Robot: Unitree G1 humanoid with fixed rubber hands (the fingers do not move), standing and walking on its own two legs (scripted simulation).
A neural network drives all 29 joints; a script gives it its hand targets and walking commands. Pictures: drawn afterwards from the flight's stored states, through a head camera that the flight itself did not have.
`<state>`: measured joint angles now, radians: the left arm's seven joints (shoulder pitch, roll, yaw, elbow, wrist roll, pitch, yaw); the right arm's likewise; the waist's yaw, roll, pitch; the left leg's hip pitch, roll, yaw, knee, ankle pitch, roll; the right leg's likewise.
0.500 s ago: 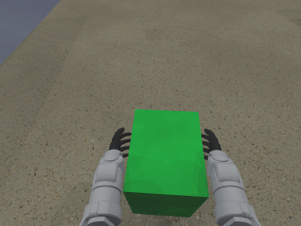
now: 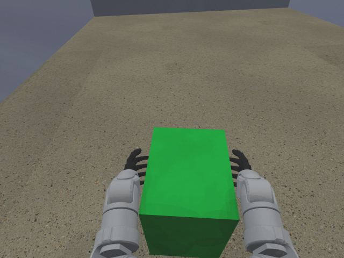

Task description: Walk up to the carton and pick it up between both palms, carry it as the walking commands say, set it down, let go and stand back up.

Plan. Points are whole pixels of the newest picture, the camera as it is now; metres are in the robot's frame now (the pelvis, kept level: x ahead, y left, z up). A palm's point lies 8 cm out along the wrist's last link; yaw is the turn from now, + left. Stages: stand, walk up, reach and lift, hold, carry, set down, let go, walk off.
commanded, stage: reach and lift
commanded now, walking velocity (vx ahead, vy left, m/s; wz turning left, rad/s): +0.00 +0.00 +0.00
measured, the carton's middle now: (186, 193) +0.31 +0.00 -0.01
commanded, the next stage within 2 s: hold in 0.92 s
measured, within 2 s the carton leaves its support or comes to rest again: neither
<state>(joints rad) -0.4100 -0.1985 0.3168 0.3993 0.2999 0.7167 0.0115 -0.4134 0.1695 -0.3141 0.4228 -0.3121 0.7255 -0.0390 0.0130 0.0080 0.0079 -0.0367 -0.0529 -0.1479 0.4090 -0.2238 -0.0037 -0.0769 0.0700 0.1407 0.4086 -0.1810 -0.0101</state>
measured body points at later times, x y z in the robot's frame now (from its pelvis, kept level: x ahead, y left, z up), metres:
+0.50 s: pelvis +0.01 +0.00 +0.00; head -0.04 +0.00 +0.45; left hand +0.32 +0.14 +0.05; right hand +0.32 -0.14 +0.04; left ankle +0.01 +0.13 -0.74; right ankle +0.04 -0.11 -0.74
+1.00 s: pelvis -0.01 +0.00 +0.00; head -0.07 +0.00 +0.45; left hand +0.30 +0.14 +0.05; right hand +0.30 -0.14 +0.05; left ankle +0.01 +0.13 -0.74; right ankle +0.04 -0.11 -0.74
